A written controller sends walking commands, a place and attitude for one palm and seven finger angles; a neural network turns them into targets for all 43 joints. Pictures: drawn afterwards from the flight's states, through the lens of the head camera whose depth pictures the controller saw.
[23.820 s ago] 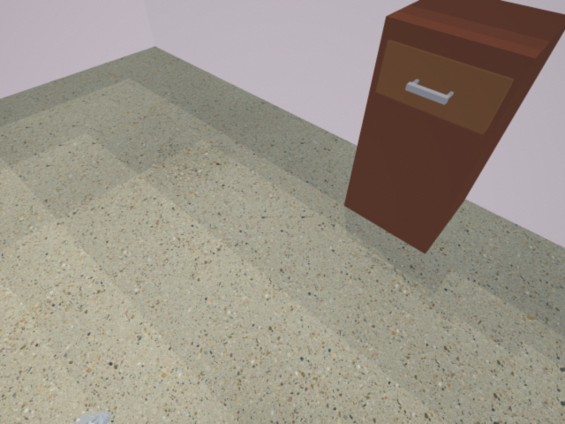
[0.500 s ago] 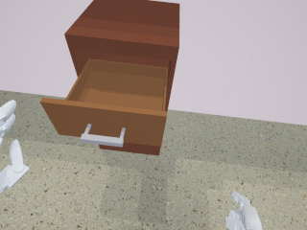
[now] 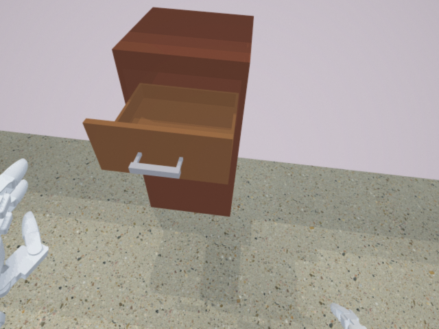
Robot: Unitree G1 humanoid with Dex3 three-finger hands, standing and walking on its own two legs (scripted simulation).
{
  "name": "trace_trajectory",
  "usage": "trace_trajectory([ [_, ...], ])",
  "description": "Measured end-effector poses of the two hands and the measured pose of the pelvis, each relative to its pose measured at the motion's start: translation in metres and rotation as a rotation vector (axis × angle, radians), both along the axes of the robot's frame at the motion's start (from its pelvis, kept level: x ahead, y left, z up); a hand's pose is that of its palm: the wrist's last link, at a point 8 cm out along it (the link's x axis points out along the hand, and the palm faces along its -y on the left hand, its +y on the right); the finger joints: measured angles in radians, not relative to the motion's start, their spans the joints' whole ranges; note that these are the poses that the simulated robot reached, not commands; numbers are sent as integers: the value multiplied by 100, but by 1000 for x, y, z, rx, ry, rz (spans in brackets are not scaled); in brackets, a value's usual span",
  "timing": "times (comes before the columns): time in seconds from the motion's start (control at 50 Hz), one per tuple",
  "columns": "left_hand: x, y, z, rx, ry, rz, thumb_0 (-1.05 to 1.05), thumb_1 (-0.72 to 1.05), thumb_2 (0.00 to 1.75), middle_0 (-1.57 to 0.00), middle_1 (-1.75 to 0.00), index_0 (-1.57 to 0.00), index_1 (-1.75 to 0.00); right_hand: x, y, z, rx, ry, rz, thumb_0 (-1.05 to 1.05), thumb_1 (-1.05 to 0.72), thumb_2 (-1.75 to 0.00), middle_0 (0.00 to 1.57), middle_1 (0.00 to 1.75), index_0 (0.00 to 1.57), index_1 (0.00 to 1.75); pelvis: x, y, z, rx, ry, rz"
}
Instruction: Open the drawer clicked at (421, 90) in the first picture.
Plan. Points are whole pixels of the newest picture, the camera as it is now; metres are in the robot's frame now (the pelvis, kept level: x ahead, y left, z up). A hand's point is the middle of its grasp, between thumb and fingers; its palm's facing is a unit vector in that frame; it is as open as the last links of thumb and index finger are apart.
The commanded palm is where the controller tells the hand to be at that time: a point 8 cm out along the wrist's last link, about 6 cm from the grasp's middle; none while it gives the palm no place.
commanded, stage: stop stepping back and stand still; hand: left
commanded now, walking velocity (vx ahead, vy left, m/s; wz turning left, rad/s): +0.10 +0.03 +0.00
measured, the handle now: (157, 164) +0.53 +0.19 -0.05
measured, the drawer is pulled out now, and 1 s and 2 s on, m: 0.29 0.29 0.29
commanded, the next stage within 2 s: let the arm hang, fingers relaxed in 0.34 s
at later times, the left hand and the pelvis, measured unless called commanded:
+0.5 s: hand (49, 264) +0.19 +0.25 +0.10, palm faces +0.32 -0.83 -0.46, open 7.4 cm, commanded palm none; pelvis -0.01 +0.00 +0.00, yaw +2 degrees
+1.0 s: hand out of the picture -0.06 +0.19 -0.17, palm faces +0.06 -0.97 -0.22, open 7.2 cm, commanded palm none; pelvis -0.01 +0.00 +0.01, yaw +1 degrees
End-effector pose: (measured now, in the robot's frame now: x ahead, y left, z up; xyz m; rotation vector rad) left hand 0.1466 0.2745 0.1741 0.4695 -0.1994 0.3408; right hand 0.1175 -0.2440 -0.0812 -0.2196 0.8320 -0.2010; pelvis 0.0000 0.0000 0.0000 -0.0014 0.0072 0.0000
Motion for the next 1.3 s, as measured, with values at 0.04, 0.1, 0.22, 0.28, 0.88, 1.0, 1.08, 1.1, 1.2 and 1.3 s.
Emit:
trace_trajectory([
  [0.04, -5, 3, -4, -3, -8, 3, 1, 89, 90, -21, -31, -21, -30, -9, -8, 0, -38, 4, -6, 2, -90, -90, 20, 30, 21, 30, -7, 2, -3, -7, -7, 17],
  [0.1, -12, 4, -3, 20, 2, 2, 2, 89, 90, -21, -31, -21, -30, -17, -13, 5, -49, -4, -12, 2, -91, -90, 20, 30, 21, 30, -14, -1, -1, 6, -21, 12],
  [0.22, -21, -4, 9, 75, -28, -5, 2, 89, 90, -21, -31, -21, -30, -10, -9, 4, -10, -59, 15, 2, -91, -90, 20, 30, 20, 30, -19, -8, -2, -2, -27, 16],
  [0.28, -21, -5, 6, 49, -40, -4, 2, 89, 90, -21, -31, -21, -30, -3, -4, 3, 5, -62, 27, 2, -91, -90, 20, 30, 20, 30, -19, -7, -2, -5, -26, 18],
  [0.88, -178, -40, -316, -555, 1538, 278, -2, 98, 90, -21, -30, -21, -30, -116, 6, -44, 27, 550, -37, 0, -93, -90, 20, 30, 20, 30, -8, -1, 6, -11, -44, 29],
  [1.0, -211, -39, -309, -539, 1636, 322, 0, 94, 90, -20, -30, -20, -30, -151, 16, -51, 71, 637, -66, 1, -92, -90, 20, 30, 20, 30, -9, 1, 8, -8, -53, 20],
  [1.08, -214, -44, -308, -535, 1645, 318, 0, 92, 90, -20, -30, -20, -30, -162, 30, -56, 117, 656, -71, 1, -91, -90, 20, 30, 20, 30, -11, 0, 9, -5, -57, 14],
  [1.1, -213, -46, -308, -536, 1641, 314, 0, 92, 90, -20, -30, -20, -30, -164, 34, -57, 129, 657, -72, 1, -91, -90, 20, 30, 20, 30, -12, 0, 9, -4, -58, 12],
  [1.2, -201, -57, -311, -543, 1605, 280, 0, 91, 90, -20, -30, -20, -30, -168, 50, -62, 178, 649, -74, 1, -91, -90, 20, 30, 20, 30, -14, -1, 8, -2, -60, 7],
  [1.3, -185, -68, -314, -554, 1562, 240, 0, 91, 90, -20, -30, -20, -30, -169, 58, -63, 203, 631, -83, 1, -91, -90, 20, 30, 20, 30, -16, -3, 8, 0, -59, 3],
])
